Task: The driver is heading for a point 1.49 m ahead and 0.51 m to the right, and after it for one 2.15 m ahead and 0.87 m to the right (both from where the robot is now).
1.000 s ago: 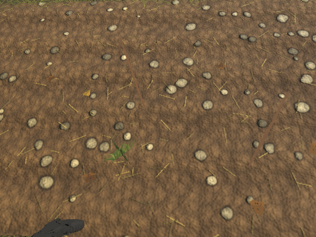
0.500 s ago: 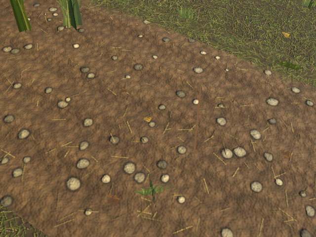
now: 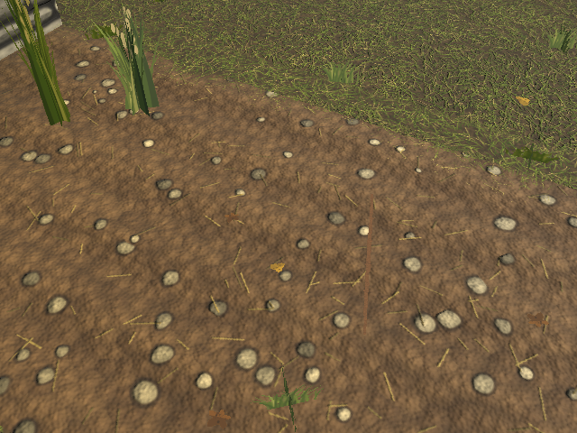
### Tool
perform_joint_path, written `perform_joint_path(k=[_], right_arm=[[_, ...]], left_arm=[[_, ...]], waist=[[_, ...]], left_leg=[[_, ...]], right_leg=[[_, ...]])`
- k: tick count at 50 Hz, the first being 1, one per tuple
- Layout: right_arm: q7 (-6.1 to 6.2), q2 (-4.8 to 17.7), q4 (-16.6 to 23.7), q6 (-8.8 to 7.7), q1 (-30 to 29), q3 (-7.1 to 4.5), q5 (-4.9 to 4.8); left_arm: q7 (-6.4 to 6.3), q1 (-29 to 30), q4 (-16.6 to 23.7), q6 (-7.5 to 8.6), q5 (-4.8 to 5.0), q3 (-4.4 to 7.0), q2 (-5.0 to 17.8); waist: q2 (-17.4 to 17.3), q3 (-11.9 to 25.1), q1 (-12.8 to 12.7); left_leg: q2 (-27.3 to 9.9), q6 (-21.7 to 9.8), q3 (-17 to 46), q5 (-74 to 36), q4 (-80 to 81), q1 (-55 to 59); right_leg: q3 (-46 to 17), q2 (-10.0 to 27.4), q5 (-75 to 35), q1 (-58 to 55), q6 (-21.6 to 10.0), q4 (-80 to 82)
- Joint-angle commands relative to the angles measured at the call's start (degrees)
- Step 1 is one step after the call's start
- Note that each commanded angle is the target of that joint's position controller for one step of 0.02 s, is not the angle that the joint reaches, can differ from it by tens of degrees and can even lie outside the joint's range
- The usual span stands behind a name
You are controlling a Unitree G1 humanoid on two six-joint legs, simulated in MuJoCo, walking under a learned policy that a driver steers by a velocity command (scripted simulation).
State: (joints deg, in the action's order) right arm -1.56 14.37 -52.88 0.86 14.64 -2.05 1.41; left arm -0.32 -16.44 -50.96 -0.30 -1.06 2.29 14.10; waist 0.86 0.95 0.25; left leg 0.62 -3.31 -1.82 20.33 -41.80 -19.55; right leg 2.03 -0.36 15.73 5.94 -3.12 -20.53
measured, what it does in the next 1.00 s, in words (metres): walks ahead, turning right: left foot, then right foot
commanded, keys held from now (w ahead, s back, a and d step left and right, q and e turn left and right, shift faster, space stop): w+shift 0.52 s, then w+e+shift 0.48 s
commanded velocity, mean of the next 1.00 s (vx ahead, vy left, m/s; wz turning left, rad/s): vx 0.88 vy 0.00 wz -0.27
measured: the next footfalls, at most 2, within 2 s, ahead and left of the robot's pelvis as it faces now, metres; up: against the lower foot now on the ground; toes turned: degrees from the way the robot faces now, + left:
left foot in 0.14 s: +0.10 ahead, +0.13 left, +0.00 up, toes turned +4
right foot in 0.62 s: +0.55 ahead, -0.04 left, +0.00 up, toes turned -5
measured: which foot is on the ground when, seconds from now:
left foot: up 0.00-0.12, down 0.14-0.64, up 0.66-1.00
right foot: down 0.00-0.14, up 0.16-0.60, down 0.62-1.00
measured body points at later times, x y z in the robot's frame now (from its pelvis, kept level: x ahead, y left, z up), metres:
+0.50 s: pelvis +0.23 +0.05 -0.01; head +0.25 +0.07 +0.44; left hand +0.46 +0.27 -0.11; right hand +0.12 -0.18 -0.14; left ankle +0.06 +0.12 -0.75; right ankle +0.43 -0.09 -0.69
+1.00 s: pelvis +0.69 +0.00 -0.01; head +0.72 +0.00 +0.43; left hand +0.68 +0.28 -0.14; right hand +0.91 -0.25 -0.07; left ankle +0.94 +0.11 -0.70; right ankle +0.51 -0.03 -0.75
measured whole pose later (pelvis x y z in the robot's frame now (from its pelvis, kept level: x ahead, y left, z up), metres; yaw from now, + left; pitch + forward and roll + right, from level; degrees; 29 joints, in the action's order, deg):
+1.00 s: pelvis +0.69 +0.00 -0.01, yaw -18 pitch +3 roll +0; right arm -2.1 13.4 -38.0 -4.9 -4.7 1.4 2.0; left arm 0.8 -28.3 -53.8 4.7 0.3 4.6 15.3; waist 0.1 -1.6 -8.2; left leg -5.6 2.0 3.4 -3.0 -32.9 -38.8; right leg -12.2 -7.5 20.2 -5.5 -6.9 -13.8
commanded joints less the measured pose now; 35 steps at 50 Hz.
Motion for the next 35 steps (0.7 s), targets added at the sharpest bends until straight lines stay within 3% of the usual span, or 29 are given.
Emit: perform_joint_path(k=[1,3,4,6,7,8,9,10,11,12,13,14,17,20,24,26,28,29,30,31,32,33,34,35], right_arm=[[-0.99,3.7,4.2,-2.61,-4.4,-1.03,-0.28],[-1.17,3.6,4.0,-2.77,-3.5,-1.13,-0.46],[-1.09,3.8,3.7,-2.77,-2.4,-1.3,-0.46],[-0.43,3.7,0.6,-3.35,6.1,-1.64,-0.14],[0.2,5.5,-2.4,-4.25,15.0,-2.3,0.29],[0.97,11.3,-3.3,-5.2,22.3,-3.33,1.58],[0.88,10.8,-1.9,-5.24,17.0,-2.7,1.95],[1.05,11.2,-0.3,-5.19,11.0,-3.01,1.21],[0.91,9.2,0.7,-5.83,8.3,-2.58,0.68],[0.97,8.5,0.9,-6.33,7.4,-2.28,0.24],[1.23,7.1,0.6,-6.84,7.5,-1.76,-0.04],[1.38,5.8,-0.2,-7.31,8.7,-1.35,-0.28],[1.48,5.2,-2.6,-7.86,13.9,-1.33,-0.92],[1.39,4.3,-3.7,-7.96,16.5,-0.95,-0.9],[1.75,4.1,-4.8,-8.36,17.3,-0.58,-0.79],[1.89,5.0,-5.7,-8.24,17.0,-0.6,-0.81],[2.11,7.1,-6.0,-7.96,16.5,-1.01,-0.2],[2.6,8.4,-6.4,-7.43,16.7,-1.38,0.52],[3.23,9.9,-6.3,-6.62,16.0,-1.95,1.25],[3.56,11.1,-5.7,-5.8,13.8,-2.55,1.37],[3.44,9.9,-4.2,-5.95,12.5,-2.46,1.45],[1.4,2.3,-1.5,-7.59,12.8,-1.13,-1.12],[0.97,5.2,0.9,-9.03,10.1,-1.25,-0.93],[1.04,5.9,3.3,-9.79,2.9,-1.13,-0.63]], left_arm=[[0.19,3.5,2.7,2.27,0.5,2.93,9.5],[0.57,5.2,2.6,3.01,0.59,3.26,10.1],[0.81,5.3,2.4,3.18,0.64,3.4,10.2],[0.99,7.3,2.7,3.01,0.56,3.45,9.9],[1.08,8.9,3.4,3.07,-0.48,2.61,7.3],[1.54,12.7,7.1,3.6,-0.4,0.42,0.1],[1.73,12.6,8.7,4.11,0.08,0.57,0.8],[2.0,12.6,8.4,4.3,0.24,1.11,3.8],[2.58,11.1,7.2,4.62,0.1,1.55,6.0],[2.99,9.1,6.1,4.62,-0.54,1.72,6.3],[3.4,8.8,5.5,4.13,-1.37,1.79,6.5],[3.92,9.7,5.6,3.51,-1.51,1.63,5.8],[4.22,15.5,7.1,2.24,-1.19,1.15,4.2],[4.14,22.6,9.7,2.18,-0.88,0.69,3.5],[4.38,28.3,12.4,2.54,-0.41,-0.33,2.4],[4.04,28.6,13.2,2.74,-0.38,-0.53,2.7],[3.21,24.8,12.3,2.75,-0.52,-0.29,3.7],[2.78,20.2,11.2,2.88,-0.58,0.2,5.0],[2.42,10.7,8.4,3.08,-0.43,0.98,6.6],[1.94,-2.3,4.1,3.19,-0.23,2.11,8.4],[1.18,-12.5,1.5,3.11,-0.75,3.67,11.9],[0.98,-12.5,0.4,2.22,-0.7,5.55,16.5],[1.8,-7.3,0.6,2.38,-0.36,5.38,15.4],[1.73,-4.1,0.7,2.91,-0.31,4.97,12.9]], waist=[[4.3,-5.3,0.9],[7.0,-5.3,1.8],[6.6,-6.1,2.3],[0.9,-5.9,6.3],[-5.8,-4.0,10.0],[-22.4,-1.3,13.0],[-16.6,-3.4,8.1],[-8.6,-6.7,4.7],[-3.7,-5.0,3.0],[-3.5,-3.1,1.4],[-4.3,-3.0,1.0],[-5.3,-3.7,1.3],[-3.7,-7.7,2.6],[-3.8,-10.0,3.9],[-4.7,-12.1,4.2],[-4.9,-11.4,3.3],[-7.4,-6.9,1.1],[-9.1,-3.3,-1.4],[-11.1,1.5,-5.8],[-10.7,7.1,-11.9],[-7.5,12.2,-15.2],[14.2,15.7,-9.3],[8.5,15.3,-6.5],[2.6,7.7,-6.3]], left_leg=[[-3.4,0.0,0.2,-1.3,-0.3,-9.3],[-2.4,-0.4,-2.6,-0.6,5.5,-0.1],[-2.0,-0.4,-4.2,-1.3,8.4,3.8],[0.7,-0.3,-8.0,-4.3,14.7,16.9],[-1.2,-1.3,-2.8,1.6,17.6,26.9],[-17.1,-5.3,24.7,24.6,30.2,32.0],[-22.8,-9.1,45.4,35.5,38.1,27.5],[-23.5,-8.9,39.8,31.8,36.1,24.6],[-20.1,-7.1,32.7,24.2,34.5,23.0],[-17.6,-5.7,27.3,19.6,35.5,22.0],[-15.7,-4.9,23.6,16.2,37.0,20.8],[-14.4,-5.0,21.0,13.5,38.2,19.7],[-12.6,-6.2,15.2,4.8,40.3,21.0],[-10.9,-6.9,10.0,-4.2,41.9,20.8],[-11.5,-7.3,5.0,-19.2,45.5,21.9],[-12.2,-7.0,2.0,-32.9,43.8,26.1],[-13.0,-5.7,-2.8,-63.0,35.7,30.8],[-13.9,-4.9,-4.5,-75.7,27.6,32.8],[-14.5,-4.3,-5.6,-82.1,15.7,32.1],[-13.8,-3.4,-6.9,-81.3,-0.7,27.7],[-11.6,-3.0,-6.0,-64.4,-19.9,13.4],[2.6,1.0,-3.4,-10.3,-45.0,-12.7],[1.8,-1.1,7.3,-2.1,-49.5,-23.2],[-1.8,-1.9,8.1,-5.9,-47.8,-25.8]], right_leg=[[-14.8,15.2,17.7,0.1,-7.8,16.4],[-10.3,13.1,17.2,6.0,-7.1,15.8],[-9.4,13.1,17.9,8.8,-7.5,14.7],[-6.3,10.8,20.8,17.5,-7.5,6.0],[-2.5,7.2,16.1,24.6,-6.7,-8.3],[3.5,-0.8,13.1,36.3,-3.7,-34.0],[-7.0,-4.2,10.4,45.1,-4.7,-44.2],[-9.8,0.8,3.7,47.9,-5.1,-47.4],[-9.4,3.0,-1.6,44.7,-4.3,-45.6],[-7.6,4.6,-3.6,41.2,-3.1,-43.1],[-5.9,5.4,-5.3,39.2,-1.7,-42.0],[-4.5,5.7,-7.5,38.9,-0.6,-42.0],[-1.7,6.2,-11.6,44.1,1.5,-39.4],[1.2,5.5,-14.8,44.5,2.4,-31.8],[4.5,4.4,-18.6,38.2,0.5,-19.8],[6.2,2.9,-16.6,34.6,-2.0,-15.5],[9.7,-2.0,-12.0,26.9,-4.9,-14.2],[10.3,-4.6,-8.9,21.8,-6.1,-14.9],[9.8,-6.7,-5.5,13.0,-7.3,-15.6],[9.1,-7.6,-4.6,0.0,-8.7,-12.9],[-1.7,-0.6,7.1,-15.8,-10.4,-13.8],[-38.4,13.5,24.9,-29.3,-18.6,-1.5],[-51.8,15.7,24.0,-29.8,-20.3,6.7],[-43.8,14.7,17.3,-22.8,-19.0,6.7]])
